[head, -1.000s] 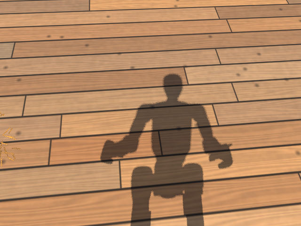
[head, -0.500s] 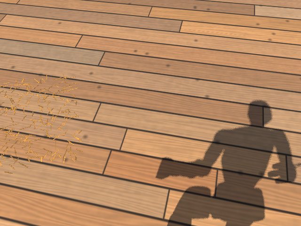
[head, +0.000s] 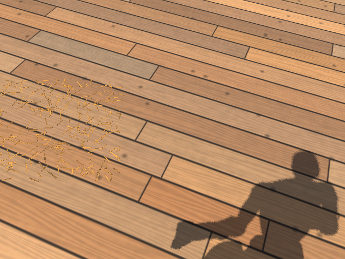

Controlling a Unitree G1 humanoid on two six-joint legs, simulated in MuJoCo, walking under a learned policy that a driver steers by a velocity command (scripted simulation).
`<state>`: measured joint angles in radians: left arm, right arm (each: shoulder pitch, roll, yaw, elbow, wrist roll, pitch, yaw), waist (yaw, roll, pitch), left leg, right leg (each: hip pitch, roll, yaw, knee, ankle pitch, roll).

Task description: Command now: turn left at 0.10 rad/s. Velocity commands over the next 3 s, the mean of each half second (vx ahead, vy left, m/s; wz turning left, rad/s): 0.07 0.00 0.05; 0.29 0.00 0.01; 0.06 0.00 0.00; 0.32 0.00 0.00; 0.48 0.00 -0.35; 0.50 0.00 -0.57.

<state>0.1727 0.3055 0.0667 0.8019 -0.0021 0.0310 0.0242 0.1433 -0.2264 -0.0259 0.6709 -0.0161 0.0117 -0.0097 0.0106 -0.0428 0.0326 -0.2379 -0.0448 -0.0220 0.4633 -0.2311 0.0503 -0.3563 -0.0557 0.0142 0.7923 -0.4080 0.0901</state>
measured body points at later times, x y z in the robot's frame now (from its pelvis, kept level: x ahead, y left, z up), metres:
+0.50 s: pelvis +0.02 -0.02 -0.01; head +0.02 -0.01 +0.44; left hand +0.09 +0.25 -0.14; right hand +0.10 -0.29 -0.13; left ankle +0.00 +0.09 -0.74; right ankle -0.02 -0.15 -0.74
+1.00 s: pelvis +0.18 -0.07 +0.00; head +0.22 -0.09 +0.45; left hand +0.19 +0.20 -0.13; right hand +0.37 -0.31 -0.11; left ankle +0.31 +0.04 -0.71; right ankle +0.05 -0.15 -0.74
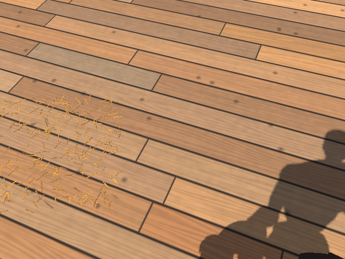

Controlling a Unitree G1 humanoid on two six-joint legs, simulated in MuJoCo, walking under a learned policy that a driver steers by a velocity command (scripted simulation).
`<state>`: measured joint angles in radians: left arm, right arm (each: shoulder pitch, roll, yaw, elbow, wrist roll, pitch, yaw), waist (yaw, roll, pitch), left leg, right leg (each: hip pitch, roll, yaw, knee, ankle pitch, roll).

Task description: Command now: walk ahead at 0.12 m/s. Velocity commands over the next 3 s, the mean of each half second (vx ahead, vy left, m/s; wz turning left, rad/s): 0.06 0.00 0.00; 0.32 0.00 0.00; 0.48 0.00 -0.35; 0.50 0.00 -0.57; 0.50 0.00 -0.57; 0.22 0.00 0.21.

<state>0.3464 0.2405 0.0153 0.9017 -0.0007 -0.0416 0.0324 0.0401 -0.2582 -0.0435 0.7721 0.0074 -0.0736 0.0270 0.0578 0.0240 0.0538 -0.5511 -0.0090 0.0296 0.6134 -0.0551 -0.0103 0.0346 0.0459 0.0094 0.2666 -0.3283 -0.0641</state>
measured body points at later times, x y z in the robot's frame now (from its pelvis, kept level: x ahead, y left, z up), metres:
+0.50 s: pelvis +0.10 -0.03 -0.01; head +0.11 -0.04 +0.44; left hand +0.15 +0.23 -0.14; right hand +0.21 -0.27 -0.15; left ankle +0.16 +0.09 -0.74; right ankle +0.09 -0.14 -0.74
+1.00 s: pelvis +0.28 +0.02 +0.01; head +0.29 +0.03 +0.46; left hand +0.41 +0.29 -0.11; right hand +0.28 -0.24 -0.13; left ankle +0.23 +0.10 -0.74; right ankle +0.34 -0.14 -0.67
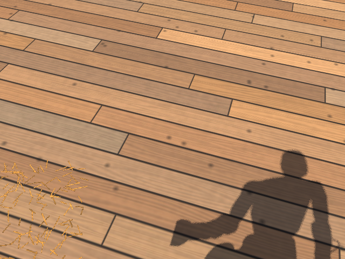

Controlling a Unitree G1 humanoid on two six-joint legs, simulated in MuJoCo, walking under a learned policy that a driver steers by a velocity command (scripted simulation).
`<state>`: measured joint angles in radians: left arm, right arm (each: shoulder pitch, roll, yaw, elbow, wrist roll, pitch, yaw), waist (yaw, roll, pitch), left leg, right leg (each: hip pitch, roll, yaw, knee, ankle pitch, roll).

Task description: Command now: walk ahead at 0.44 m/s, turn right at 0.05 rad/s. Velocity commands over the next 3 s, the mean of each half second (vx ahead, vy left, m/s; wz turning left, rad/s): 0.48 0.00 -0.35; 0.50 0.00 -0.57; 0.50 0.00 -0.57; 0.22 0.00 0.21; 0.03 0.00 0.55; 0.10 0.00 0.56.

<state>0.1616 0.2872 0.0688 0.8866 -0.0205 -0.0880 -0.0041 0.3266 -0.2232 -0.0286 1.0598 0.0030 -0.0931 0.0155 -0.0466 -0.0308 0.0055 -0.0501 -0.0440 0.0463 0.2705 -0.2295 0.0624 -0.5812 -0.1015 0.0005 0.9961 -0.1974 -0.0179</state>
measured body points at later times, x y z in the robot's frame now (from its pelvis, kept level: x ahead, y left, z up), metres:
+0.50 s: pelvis +0.28 -0.07 +0.00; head +0.31 -0.08 +0.44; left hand +0.41 +0.18 -0.13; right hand +0.38 -0.37 -0.11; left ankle +0.39 +0.10 -0.68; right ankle +0.30 -0.14 -0.75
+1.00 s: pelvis +0.56 -0.09 +0.00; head +0.59 -0.09 +0.45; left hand +0.82 +0.09 -0.11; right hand +0.49 -0.37 -0.12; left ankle +0.61 +0.01 -0.75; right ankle +0.53 -0.25 -0.67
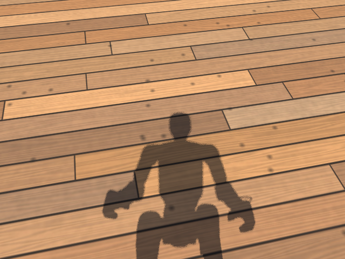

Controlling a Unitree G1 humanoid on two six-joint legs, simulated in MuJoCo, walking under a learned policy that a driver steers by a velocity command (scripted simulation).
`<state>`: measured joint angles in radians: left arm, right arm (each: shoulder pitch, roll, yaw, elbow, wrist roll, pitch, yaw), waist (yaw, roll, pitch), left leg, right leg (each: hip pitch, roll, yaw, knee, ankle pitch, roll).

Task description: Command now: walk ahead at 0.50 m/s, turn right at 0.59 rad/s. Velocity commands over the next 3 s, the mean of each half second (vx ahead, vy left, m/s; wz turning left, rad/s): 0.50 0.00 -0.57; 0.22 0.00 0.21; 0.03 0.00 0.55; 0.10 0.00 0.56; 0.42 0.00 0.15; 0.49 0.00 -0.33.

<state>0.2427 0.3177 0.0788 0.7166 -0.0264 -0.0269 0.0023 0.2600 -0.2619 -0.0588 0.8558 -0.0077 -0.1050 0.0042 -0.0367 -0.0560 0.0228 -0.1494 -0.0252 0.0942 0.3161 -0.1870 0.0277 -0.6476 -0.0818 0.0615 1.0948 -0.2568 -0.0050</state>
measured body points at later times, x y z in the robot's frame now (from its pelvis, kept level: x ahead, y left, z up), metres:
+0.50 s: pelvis +0.27 -0.08 +0.00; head +0.30 -0.11 +0.45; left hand +0.44 +0.16 -0.10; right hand +0.35 -0.39 -0.10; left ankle +0.37 +0.08 -0.67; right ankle +0.27 -0.15 -0.74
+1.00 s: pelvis +0.47 -0.10 -0.01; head +0.52 -0.09 +0.43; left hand +0.66 +0.15 -0.12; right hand +0.57 -0.39 -0.11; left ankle +0.58 -0.03 -0.74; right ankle +0.47 -0.25 -0.69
